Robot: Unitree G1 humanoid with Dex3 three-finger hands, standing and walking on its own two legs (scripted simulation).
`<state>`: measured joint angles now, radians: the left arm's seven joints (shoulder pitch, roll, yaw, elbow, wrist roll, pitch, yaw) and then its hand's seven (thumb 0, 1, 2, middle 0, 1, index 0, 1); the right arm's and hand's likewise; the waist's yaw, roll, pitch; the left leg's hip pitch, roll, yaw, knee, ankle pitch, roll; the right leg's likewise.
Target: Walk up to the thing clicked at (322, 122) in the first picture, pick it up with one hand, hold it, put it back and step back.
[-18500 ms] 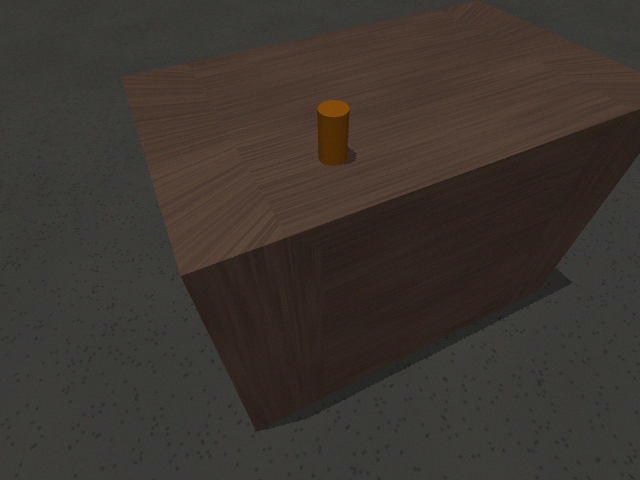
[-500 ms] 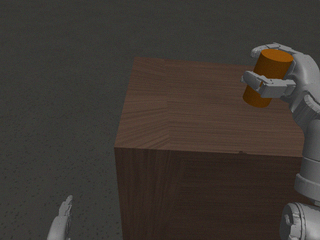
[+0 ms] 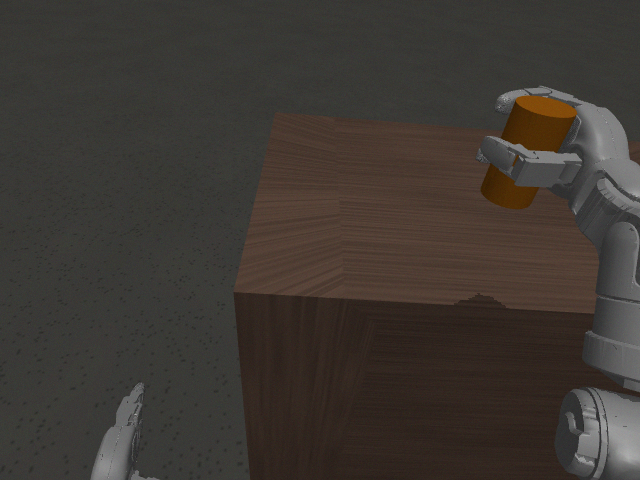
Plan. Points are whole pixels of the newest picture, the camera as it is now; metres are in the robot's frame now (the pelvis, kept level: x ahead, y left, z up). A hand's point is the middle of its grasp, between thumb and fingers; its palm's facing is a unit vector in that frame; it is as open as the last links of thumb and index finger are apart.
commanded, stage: crouch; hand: right
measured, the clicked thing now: (523, 154) +0.36 -0.16 +0.30
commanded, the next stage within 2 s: lower in 1.20 s
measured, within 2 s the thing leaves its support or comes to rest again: neither
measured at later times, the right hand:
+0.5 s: hand (469, 169) +0.44 -0.15 +0.23, palm faces +0.08 +1.00 +0.00, open 7.6 cm
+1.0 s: hand (457, 170) +0.49 -0.16 +0.20, palm faces +0.07 +1.00 -0.01, open 7.6 cm
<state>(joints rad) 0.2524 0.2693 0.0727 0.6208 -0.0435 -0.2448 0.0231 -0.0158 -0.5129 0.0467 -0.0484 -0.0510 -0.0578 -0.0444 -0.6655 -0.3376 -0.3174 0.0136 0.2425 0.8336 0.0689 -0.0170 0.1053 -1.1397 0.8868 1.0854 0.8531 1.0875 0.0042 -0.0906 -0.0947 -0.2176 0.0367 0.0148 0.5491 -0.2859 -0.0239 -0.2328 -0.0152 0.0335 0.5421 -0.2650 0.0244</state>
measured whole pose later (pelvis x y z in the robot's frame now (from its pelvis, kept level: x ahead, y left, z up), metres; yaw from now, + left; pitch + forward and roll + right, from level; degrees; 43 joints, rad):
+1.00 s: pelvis +0.00 -0.01 +0.00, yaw +3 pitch +6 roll +0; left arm 0.29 0.23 0.04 0.53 0.00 -0.23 0.04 -0.01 -0.51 0.04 -0.06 -0.05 -0.07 -0.04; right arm -0.93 -0.41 -0.33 0.92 0.10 0.07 0.08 -0.02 0.09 -1.13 0.89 1.07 0.86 1.07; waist 0.08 -0.03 -0.07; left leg -0.41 0.01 -0.03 0.56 -0.26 -0.03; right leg -0.41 -0.04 -0.01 0.58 -0.27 0.02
